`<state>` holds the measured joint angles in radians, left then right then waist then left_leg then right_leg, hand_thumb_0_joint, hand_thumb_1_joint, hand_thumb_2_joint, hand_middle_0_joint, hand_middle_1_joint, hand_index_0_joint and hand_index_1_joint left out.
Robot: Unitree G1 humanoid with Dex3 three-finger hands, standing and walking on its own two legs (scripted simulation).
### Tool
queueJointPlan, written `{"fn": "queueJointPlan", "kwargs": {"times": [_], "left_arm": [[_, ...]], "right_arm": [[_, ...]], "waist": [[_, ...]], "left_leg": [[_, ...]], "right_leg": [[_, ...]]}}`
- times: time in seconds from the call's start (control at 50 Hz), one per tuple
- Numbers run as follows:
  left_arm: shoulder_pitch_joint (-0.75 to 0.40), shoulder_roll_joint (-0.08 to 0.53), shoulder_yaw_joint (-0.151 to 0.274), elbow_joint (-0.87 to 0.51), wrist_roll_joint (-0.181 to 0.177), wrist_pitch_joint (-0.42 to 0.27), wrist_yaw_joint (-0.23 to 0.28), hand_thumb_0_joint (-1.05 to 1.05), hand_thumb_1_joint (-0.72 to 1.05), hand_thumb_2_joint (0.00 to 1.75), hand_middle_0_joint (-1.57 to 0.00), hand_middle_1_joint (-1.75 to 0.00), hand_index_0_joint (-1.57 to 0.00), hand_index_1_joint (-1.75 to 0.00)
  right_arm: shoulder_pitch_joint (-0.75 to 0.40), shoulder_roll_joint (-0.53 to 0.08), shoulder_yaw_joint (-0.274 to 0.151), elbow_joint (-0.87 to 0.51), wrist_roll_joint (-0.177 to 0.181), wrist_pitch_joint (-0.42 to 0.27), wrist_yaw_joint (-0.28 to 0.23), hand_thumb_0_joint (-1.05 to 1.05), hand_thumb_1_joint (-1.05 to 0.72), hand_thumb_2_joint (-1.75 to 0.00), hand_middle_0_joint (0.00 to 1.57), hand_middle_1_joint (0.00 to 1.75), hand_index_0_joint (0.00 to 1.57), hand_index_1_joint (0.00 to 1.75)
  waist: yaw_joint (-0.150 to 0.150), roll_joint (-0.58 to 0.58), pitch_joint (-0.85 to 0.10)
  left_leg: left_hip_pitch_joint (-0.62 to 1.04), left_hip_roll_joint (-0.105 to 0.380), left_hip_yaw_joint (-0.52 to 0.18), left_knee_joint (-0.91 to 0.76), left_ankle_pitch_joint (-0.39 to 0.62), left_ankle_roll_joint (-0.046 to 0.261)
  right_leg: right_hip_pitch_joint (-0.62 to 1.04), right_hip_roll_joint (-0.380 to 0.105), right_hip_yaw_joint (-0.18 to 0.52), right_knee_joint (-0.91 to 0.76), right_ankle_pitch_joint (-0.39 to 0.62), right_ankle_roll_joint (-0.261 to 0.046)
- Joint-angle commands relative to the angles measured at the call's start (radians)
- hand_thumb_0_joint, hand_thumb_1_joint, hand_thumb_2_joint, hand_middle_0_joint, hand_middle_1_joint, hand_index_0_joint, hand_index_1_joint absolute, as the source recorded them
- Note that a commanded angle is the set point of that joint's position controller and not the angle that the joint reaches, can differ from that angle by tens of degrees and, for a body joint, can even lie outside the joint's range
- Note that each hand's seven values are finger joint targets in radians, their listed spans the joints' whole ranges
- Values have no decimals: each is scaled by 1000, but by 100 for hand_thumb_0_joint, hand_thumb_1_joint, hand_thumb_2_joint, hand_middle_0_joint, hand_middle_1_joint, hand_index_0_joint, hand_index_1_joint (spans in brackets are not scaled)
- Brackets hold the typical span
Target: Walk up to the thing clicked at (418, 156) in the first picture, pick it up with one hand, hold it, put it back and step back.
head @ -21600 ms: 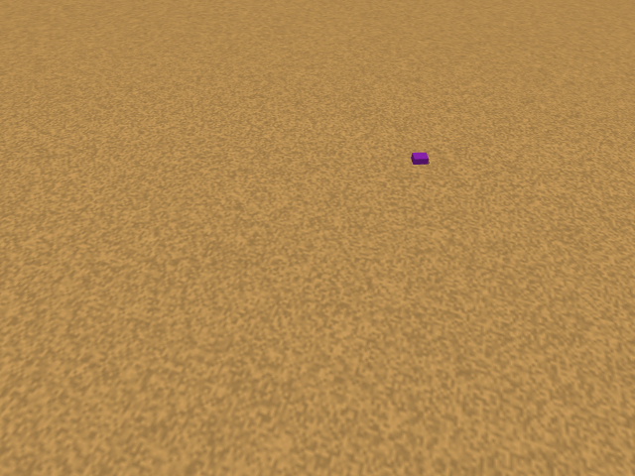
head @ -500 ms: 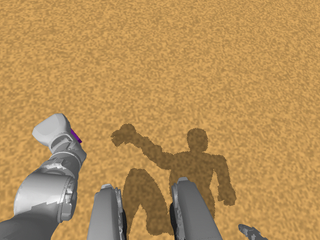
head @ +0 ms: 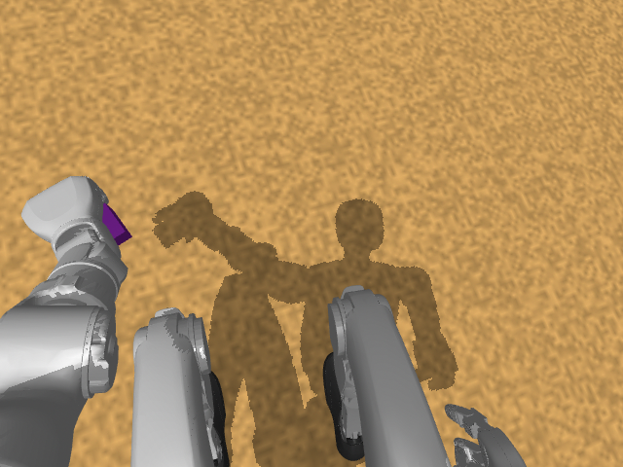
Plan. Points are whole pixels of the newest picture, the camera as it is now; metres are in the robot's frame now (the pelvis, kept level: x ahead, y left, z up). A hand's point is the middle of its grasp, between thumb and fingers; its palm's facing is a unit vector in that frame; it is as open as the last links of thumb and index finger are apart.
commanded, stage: crouch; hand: left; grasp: from above
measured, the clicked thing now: (96, 234) +0.44 +0.26 -0.20
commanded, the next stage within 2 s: lower in 0.74 s
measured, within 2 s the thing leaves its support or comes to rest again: neither
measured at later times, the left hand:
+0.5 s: hand (109, 236) +0.45 +0.26 -0.23, palm faces -0.35 -0.23 -0.91, open 8.0 cm
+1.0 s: hand (117, 240) +0.45 +0.26 -0.27, palm faces -0.37 -0.23 -0.90, open 8.1 cm
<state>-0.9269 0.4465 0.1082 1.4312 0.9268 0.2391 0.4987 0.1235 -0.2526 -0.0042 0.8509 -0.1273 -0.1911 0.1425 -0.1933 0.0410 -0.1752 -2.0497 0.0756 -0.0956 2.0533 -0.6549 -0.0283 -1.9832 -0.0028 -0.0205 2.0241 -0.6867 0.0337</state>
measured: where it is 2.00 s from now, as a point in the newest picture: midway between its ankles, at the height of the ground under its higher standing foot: (281, 434)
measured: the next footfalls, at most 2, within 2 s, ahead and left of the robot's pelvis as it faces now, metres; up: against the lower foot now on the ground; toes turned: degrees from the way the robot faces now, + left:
none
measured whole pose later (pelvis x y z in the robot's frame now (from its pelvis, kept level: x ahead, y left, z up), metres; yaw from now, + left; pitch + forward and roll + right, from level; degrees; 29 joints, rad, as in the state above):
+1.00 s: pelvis -0.01 +0.00 -0.11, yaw -3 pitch +34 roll -5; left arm -1.06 0.62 0.20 1.65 1.02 0.09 0.53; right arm 0.15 -0.30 0.04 0.86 -0.19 -0.20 0.25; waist -0.25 0.02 -0.04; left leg -2.32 0.06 -0.16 2.39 -0.66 -0.04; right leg -2.25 0.03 -0.03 2.35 -0.69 0.04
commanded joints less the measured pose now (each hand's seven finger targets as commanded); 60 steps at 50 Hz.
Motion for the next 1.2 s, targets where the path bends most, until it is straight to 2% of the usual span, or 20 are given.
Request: {"fn": "queueJointPlan", "kwargs": {"times": [0.0, 0.04, 0.14, 0.18, 0.22, 0.28, 0.3, 0.4, 0.52, 0.58, 0.66, 0.84, 0.9, 0.98, 1.04, 1.06, 1.12, 1.14, 1.16, 1.18], "left_arm": [[-333, 225, 6, -91, 33, -17, 28, 0, 73, 14, -115, -18, -117, -16], [-370, 268, 21, -127, 41, -27, 28, 0, 71, 15, -113, -19, -116, -17], [-374, 243, 20, -64, 39, -30, 28, 0, 69, 13, -113, -17, -115, -15], [-431, 295, 38, -103, 37, -44, 34, 0, 70, 11, -112, -18, -115, -15], [-395, 274, 23, -39, 51, -44, 25, 0, 68, 13, -111, -19, -114, -16], [-435, 318, 46, -48, 46, -61, 33, 0, 69, 13, -112, -19, -114, -16], [-431, 306, 35, -34, 52, -64, 28, 0, 69, 15, -112, -21, -114, -18], [-458, 360, 56, -14, 63, -83, 31, 0, 68, 17, -111, -21, -113, -19], [-469, 363, 54, 31, 76, -105, 33, 0, 70, 18, -113, -21, -115, -19], [-461, 360, 52, 50, 79, -112, 40, 0, 71, 22, -115, -23, -116, -22], [-469, 378, 72, 51, 75, -123, 54, 0, 71, 30, -118, -23, -117, -24], [-441, 405, 101, 53, 94, -132, 69, 0, 66, 35, -117, -23, -115, -25], [-437, 381, 70, 99, 103, -141, 60, 0, 58, 34, -111, -25, -109, -27], [-430, 435, 99, 108, 109, -166, 74, 0, 58, 37, -110, -27, -108, -29], [-460, 431, 96, 104, 129, -178, 90, 0, 58, 37, -109, -29, -108, -31], [-445, 410, 87, 141, 130, -177, 94, 0, 57, 36, -108, -30, -107, -31], [-456, 450, 120, 112, 130, -183, 121, 0, 56, 38, -107, -31, -106, -32], [-436, 409, 89, 176, 134, -176, 124, 0, 55, 38, -107, -31, -105, -33], [-492, 455, 115, 100, 142, -183, 131, 0, 57, 40, -107, -32, -106, -34], [-478, 453, 128, 120, 130, -182, 140, 0, 56, 41, -108, -31, -106, -33]], "right_arm": [[196, -200, -57, -19, 2, -19, 4, 0, -89, -90, 20, 30, 20, 30], [198, -209, -64, -20, -1, -20, 8, 0, -89, -90, 20, 30, 20, 30], [213, -212, -59, -17, -8, -22, 26, 0, -89, -90, 20, 30, 20, 30], [209, -221, -63, -14, -10, -23, 28, 0, -89, -90, 20, 30, 20, 30], [216, -219, -58, -7, -13, -23, 33, 0, -89, -90, 20, 30, 20, 30], [215, -227, -58, 1, -17, -25, 37, 0, -89, -90, 20, 30, 20, 30], [218, -221, -56, -2, -20, -25, 40, 0, -89, -90, 20, 30, 20, 30], [229, -237, -49, 5, -25, -23, 50, 0, -89, -90, 20, 30, 20, 30], [230, -247, -39, 12, -30, -26, 57, 0, -90, -90, 20, 30, 20, 30], [238, -247, -28, 15, -38, -27, 63, 0, -90, -90, 20, 30, 20, 30], [259, -256, -23, 18, -41, -28, 73, 0, -90, -90, 20, 30, 20, 30], [262, -265, -21, 16, -42, -17, 91, 0, -90, -90, 20, 30, 20, 30], [266, -263, -17, 21, -50, -18, 99, 0, -90, -90, 20, 30, 20, 30], [256, -281, -6, 18, -56, -25, 104, 0, -90, -90, 20, 30, 20, 30], [274, -287, -4, 15, -66, -31, 113, 0, -91, -90, 20, 30, 20, 30], [261, -286, 0, 11, -71, -33, 118, 0, -91, -90, 20, 30, 20, 30], [266, -296, 1, 11, -75, -38, 122, 0, -91, -90, 20, 30, 20, 30], [245, -288, 6, 10, -81, -40, 127, 0, -91, -90, 20, 30, 20, 30], [270, -297, 1, 17, -87, -44, 131, 0, -91, -90, 20, 30, 20, 30], [269, -303, 0, 16, -85, -45, 134, 0, -91, -90, 20, 30, 20, 30]], "waist": [[-22, 165, -630], [-11, 177, -650], [-37, 157, -620], [-17, 200, -657], [-42, 167, -594], [-27, 178, -621], [-43, 168, -604], [-45, 156, -591], [-56, 200, -538], [-68, 180, -538], [-63, 174, -575], [-51, 195, -557], [-81, 174, -507], [-68, 164, -508], [-100, 198, -497], [-96, 205, -488], [-91, 245, -495], [-104, 241, -473], [-117, 250, -486], [-105, 254, -488]], "left_leg": [[458, -35, 76, -156, 178, 40], [438, -37, 80, -139, 159, 41], [391, -36, 74, -89, 164, 41], [379, -36, 81, -67, 168, 41], [349, -39, 79, -48, 150, 44], [327, -40, 85, -21, 129, 46], [302, -40, 86, -13, 120, 46], [243, -44, 84, 19, 100, 52], [234, -47, 72, 33, 50, 45], [216, -49, 77, 59, 67, 49], [201, -45, 79, 90, 121, 50], [199, -43, 74, 111, 128, 50], [170, -42, 71, 132, 125, 53], [134, -44, 65, 155, 117, 57], [168, -42, 57, 162, 135, 50], [171, -42, 52, 154, 113, 47], [189, -41, 50, 157, 108, 44], [184, -40, 51, 166, 96, 43], [195, -38, 50, 179, 116, 44], [191, -38, 46, 174, 120, 42]], "right_leg": [[286, 34, -82, -210, 242, -59], [277, 37, -82, -192, 218, -59], [230, 39, -89, -138, 229, -58], [227, 44, -87, -116, 231, -61], [193, 41, -89, -108, 211, -58], [188, 46, -87, -90, 185, -59], [186, 48, -90, -83, 177, -57], [160, 51, -94, -52, 152, -56], [69, 50, -109, -11, 103, -64], [77, 51, -110, -5, 123, -59], [117, 53, -113, 18, 188, -53], [99, 58, -124, 40, 198, -55], [92, 62, -125, 48, 203, -52], [90, 62, -130, 60, 191, -48], [70, 62, -145, 81, 212, -52], [51, 65, -152, 87, 188, -56], [40, 64, -157, 86, 180, -57], [24, 66, -158, 93, 173, -57], [27, 66, -160, 93, 195, -55], [34, 66, -163, 99, 198, -56]]}}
